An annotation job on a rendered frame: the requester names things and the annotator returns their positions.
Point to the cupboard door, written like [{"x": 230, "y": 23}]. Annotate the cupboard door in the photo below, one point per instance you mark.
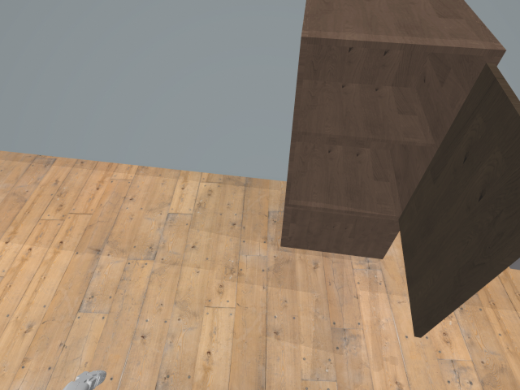
[{"x": 461, "y": 227}]

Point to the left robot hand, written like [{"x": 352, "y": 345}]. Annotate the left robot hand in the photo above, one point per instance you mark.
[{"x": 87, "y": 380}]

